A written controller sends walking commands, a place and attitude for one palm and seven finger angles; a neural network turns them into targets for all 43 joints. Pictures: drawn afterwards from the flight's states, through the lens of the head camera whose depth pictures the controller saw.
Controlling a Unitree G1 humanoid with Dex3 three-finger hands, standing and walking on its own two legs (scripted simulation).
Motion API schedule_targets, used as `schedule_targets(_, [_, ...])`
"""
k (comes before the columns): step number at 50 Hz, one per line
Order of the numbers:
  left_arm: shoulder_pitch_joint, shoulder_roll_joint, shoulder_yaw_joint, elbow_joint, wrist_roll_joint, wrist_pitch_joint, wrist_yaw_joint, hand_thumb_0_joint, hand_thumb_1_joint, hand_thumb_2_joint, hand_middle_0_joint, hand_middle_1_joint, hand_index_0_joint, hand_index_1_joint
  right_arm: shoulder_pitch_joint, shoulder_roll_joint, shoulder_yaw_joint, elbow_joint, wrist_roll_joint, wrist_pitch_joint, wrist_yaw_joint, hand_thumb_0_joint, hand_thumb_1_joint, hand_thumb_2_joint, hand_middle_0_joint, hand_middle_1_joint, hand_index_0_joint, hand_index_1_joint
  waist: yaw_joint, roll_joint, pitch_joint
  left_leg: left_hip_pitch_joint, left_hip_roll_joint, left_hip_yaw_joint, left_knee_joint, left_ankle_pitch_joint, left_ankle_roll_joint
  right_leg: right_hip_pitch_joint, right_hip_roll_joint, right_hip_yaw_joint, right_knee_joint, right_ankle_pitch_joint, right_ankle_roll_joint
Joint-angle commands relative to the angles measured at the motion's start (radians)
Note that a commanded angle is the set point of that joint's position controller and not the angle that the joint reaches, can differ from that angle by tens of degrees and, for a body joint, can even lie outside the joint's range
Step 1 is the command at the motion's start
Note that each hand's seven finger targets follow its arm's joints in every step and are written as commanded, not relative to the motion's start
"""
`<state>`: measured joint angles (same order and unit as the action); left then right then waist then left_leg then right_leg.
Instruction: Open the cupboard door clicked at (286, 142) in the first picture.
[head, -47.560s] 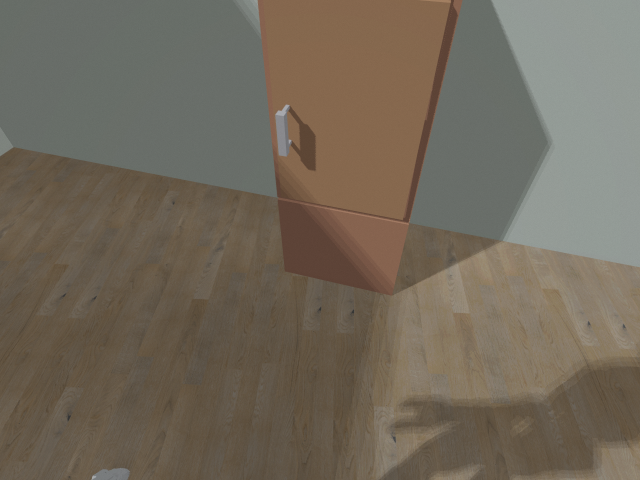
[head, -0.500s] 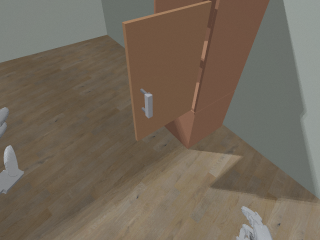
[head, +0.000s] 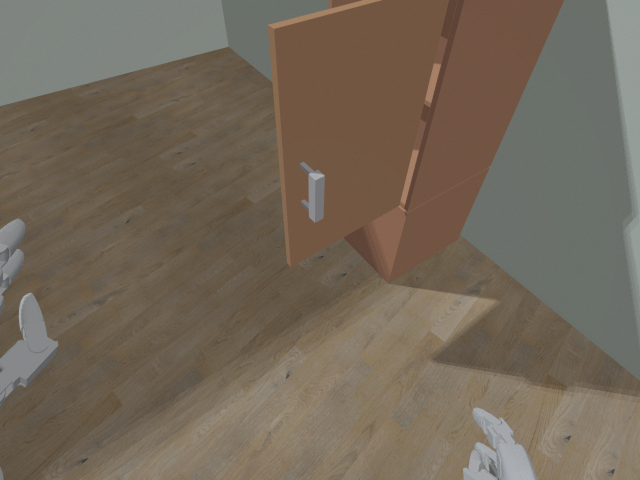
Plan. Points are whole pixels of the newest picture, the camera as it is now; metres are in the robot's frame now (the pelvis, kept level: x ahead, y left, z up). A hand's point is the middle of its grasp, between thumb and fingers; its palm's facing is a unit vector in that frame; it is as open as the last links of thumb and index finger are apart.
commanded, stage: let the arm hang, fingers relaxed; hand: left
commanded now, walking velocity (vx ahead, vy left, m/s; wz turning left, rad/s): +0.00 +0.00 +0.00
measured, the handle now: (310, 191) +0.67 +0.07 -0.08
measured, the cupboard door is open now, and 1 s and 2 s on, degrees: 91 91 91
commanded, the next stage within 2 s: look to check the result in 1.12 s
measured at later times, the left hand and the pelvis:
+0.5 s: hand out of the picture -0.03 +0.18 -0.18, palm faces +0.02 -0.98 -0.21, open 7.2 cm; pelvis -0.01 -0.01 +0.00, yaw +2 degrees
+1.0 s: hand out of the picture +0.05 +0.17 -0.16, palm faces +0.02 -0.97 -0.23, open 7.4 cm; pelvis +0.01 -0.01 +0.00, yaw +1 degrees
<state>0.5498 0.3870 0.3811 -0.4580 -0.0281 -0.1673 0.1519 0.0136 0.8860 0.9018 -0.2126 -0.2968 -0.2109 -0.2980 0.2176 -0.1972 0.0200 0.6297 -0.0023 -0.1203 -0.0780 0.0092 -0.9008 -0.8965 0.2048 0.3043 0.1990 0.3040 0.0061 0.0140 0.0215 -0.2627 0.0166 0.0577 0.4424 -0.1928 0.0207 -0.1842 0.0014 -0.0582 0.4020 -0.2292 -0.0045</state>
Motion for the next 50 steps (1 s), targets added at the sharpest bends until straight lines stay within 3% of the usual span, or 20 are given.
schedule_targets(1, [-0.104, 0.01, -0.281, 0.588, 0.073, 0.076, -0.122, 0.0, 0.9, 0.9, -0.2, -0.3, -0.2, -0.3, -0.149, -0.311, -0.101, 0.102, 0.001, -0.08, 0.081, 0.0, -0.9, -0.9, 0.2, 0.3, 0.2, 0.3, -0.045, 0.057, -0.01, -0.07, 0.096, -0.123, 0.064, 0.248, 0.009, -0.089, -0.109, 0.03, 0.099, 0.237, -0.015])
schedule_targets(2, [-0.105, -0.006, -0.264, 0.621, 0.06, 0.142, -0.145, 0.0, 0.9, 0.9, -0.2, -0.3, -0.2, -0.3, -0.058, -0.252, -0.103, 0.106, 0.005, -0.016, 0.081, 0.0, -0.9, -0.9, 0.2, 0.3, 0.2, 0.3, -0.026, 0.03, -0.095, 0.017, 0.095, -0.093, 0.064, 0.349, -0.004, -0.09, -0.104, 0.092, 0.069, 0.218, -0.022])
schedule_targets(3, [-0.137, -0.009, -0.269, 0.65, 0.057, 0.153, -0.147, 0.0, 0.9, 0.9, -0.2, -0.3, -0.2, -0.3, -0.032, -0.246, -0.094, 0.101, -0.002, 0.011, 0.08, 0.0, -0.9, -0.9, 0.2, 0.3, 0.2, 0.3, -0.027, -0.004, -0.12, 0.013, 0.109, -0.122, 0.065, 0.303, 0.016, -0.089, -0.089, 0.062, 0.09, 0.127, -0.031])
schedule_targets(5, [-0.2, 0.015, -0.279, 0.75, 0.062, 0.151, -0.15, 0.0, 0.9, 0.9, -0.2, -0.3, -0.2, -0.3, -0.061, -0.252, -0.079, 0.101, -0.011, 0.042, 0.078, 0.0, -0.9, -0.9, 0.2, 0.3, 0.2, 0.3, -0.013, -0.113, -0.102, -0.043, 0.112, -0.161, 0.042, 0.217, 0.042, -0.056, -0.081, 0.065, 0.099, 0.076, -0.037])
schedule_targets(7, [-0.269, 0.047, -0.288, 0.877, 0.064, 0.147, -0.149, 0.0, 0.9, 0.9, -0.2, -0.3, -0.2, -0.3, -0.073, -0.262, -0.078, 0.122, -0.018, 0.062, 0.08, 0.0, -0.9, -0.9, 0.2, 0.3, 0.2, 0.3, -0.012, -0.189, -0.106, -0.031, 0.093, -0.16, 0.044, 0.187, 0.038, -0.044, -0.11, 0.096, 0.082, 0.1, -0.058])
schedule_targets(10, [-0.332, 0.047, -0.315, 1.077, 0.056, 0.159, -0.142, 0.0, 0.9, 0.9, -0.2, -0.3, -0.2, -0.3, -0.093, -0.242, -0.062, 0.186, -0.026, 0.093, 0.079, 0.0, -0.9, -0.9, 0.2, 0.3, 0.2, 0.3, -0.012, -0.096, -0.068, -0.007, 0.076, -0.146, 0.009, 0.139, 0.028, -0.049, -0.123, 0.115, 0.049, 0.069, -0.059])
schedule_targets(13, [-0.343, 0.028, -0.336, 1.237, 0.049, 0.164, -0.134, 0.0, 0.9, 0.9, -0.2, -0.3, -0.2, -0.3, -0.085, -0.203, -0.046, 0.246, -0.025, 0.109, 0.075, 0.0, -0.9, -0.9, 0.2, 0.3, 0.2, 0.3, -0.008, 0.028, -0.072, 0.009, 0.074, -0.139, -0.029, 0.123, 0.017, 0.003, -0.117, 0.114, 0.022, 0.065, -0.05])
schedule_targets(19, [-0.312, -0.016, -0.341, 1.439, 0.039, 0.158, -0.132, 0.0, 0.9, 0.9, -0.2, -0.3, -0.2, -0.3, -0.03, -0.155, -0.043, 0.363, -0.021, 0.123, 0.058, 0.0, -0.9, -0.9, 0.2, 0.3, 0.2, 0.3, -0.013, 0.125, -0.037, 0.046, 0.077, -0.129, -0.062, 0.023, 0.008, 0.001, -0.116, 0.119, -0.068, -0.007, -0.058])
schedule_targets(21, [-0.307, -0.018, -0.342, 1.48, 0.036, 0.156, -0.133, 0.0, 0.9, 0.9, -0.2, -0.3, -0.2, -0.3, -0.011, -0.151, -0.044, 0.39, -0.019, 0.123, 0.055, 0.0, -0.9, -0.9, 0.2, 0.3, 0.2, 0.3, -0.013, 0.104, -0.024, 0.046, 0.079, -0.13, -0.072, 0.009, 0.008, 0.003, -0.117, 0.115, -0.086, -0.014, -0.06])
schedule_targets(23, [-0.306, -0.02, -0.345, 1.51, 0.037, 0.154, -0.132, 0.0, 0.9, 0.9, -0.2, -0.3, -0.2, -0.3, 0.008, -0.16, -0.051, 0.408, -0.017, 0.125, 0.052, 0.0, -0.9, -0.9, 0.2, 0.3, 0.2, 0.3, -0.017, 0.029, -0.011, 0.069, 0.086, -0.13, -0.07, 0.023, 0.011, -0.012, -0.119, 0.105, -0.101, -0.015, -0.06])
schedule_targets(31, [-0.288, -0.039, -0.352, 1.565, 0.035, 0.153, -0.125, 0.0, 0.9, 0.9, -0.2, -0.3, -0.2, -0.3, 0.043, -0.138, -0.051, 0.457, -0.015, 0.124, 0.047, 0.0, -0.9, -0.9, 0.2, 0.3, 0.2, 0.3, -0.018, -0.034, 0.014, 0.093, 0.092, -0.119, -0.086, 0.058, 0.012, -0.016, -0.117, 0.092, -0.11, 0.008, -0.053])
schedule_targets(42, [-0.302, -0.044, -0.348, 1.563, 0.037, 0.15, -0.121, 0.0, 0.9, 0.9, -0.2, -0.3, -0.2, -0.3, 0.029, -0.12, -0.044, 0.477, -0.019, 0.118, 0.051, 0.0, -0.9, -0.9, 0.2, 0.3, 0.2, 0.3, -0.01, -0.019, 0.053, 0.08, 0.089, -0.118, -0.116, 0.078, 0.009, -0.01, -0.116, 0.09, -0.112, 0.022, -0.045])
schedule_targets(50, [-0.327, -0.039, -0.341, 1.549, 0.036, 0.143, -0.122, 0.0, 0.9, 0.9, -0.2, -0.3, -0.2, -0.3, 0.011, -0.129, -0.046, 0.479, -0.021, 0.109, 0.049, 0.0, -0.9, -0.9, 0.2, 0.3, 0.2, 0.3, -0.011, -0.008, 0.021, 0.103, 0.091, -0.118, -0.119, 0.138, 0.005, 0.034, -0.122, 0.089, -0.109, 0.106, -0.044])
